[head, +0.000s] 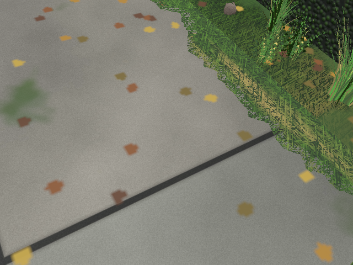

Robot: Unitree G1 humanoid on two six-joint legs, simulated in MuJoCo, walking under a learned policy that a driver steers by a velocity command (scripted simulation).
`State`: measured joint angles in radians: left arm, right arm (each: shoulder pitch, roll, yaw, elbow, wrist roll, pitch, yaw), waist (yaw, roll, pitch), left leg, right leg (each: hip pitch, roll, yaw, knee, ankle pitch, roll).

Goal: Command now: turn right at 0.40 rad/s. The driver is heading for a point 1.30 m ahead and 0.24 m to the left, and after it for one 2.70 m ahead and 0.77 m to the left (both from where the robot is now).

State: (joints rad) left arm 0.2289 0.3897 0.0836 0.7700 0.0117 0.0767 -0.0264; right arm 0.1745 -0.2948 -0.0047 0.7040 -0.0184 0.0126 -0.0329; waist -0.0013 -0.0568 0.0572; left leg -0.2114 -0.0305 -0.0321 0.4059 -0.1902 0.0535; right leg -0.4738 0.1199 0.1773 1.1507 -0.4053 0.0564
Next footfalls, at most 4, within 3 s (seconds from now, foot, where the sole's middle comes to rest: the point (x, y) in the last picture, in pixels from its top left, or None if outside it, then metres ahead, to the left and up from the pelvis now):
0.26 right None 0.02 -0.11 -0.78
1.88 right None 0.10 -0.15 -0.78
2.34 left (158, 258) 0.50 0.03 -0.78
2.78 right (144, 154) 0.96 0.11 -0.78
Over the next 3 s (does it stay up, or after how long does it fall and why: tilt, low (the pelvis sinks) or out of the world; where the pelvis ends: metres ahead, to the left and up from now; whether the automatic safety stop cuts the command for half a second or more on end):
stays up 0.93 0.18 -0.01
